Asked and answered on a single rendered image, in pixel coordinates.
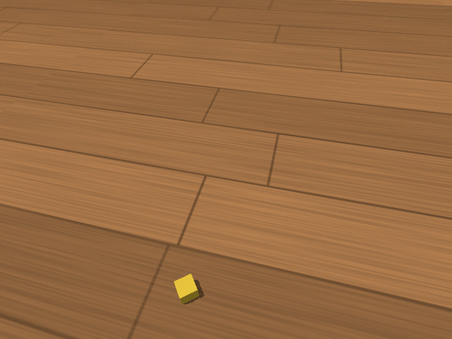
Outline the small box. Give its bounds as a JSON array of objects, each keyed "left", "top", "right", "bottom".
[{"left": 174, "top": 274, "right": 199, "bottom": 304}]

